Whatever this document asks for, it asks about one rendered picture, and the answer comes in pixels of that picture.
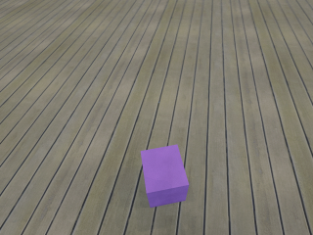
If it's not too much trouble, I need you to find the carton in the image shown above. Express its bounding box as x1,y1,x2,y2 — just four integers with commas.
140,144,189,208

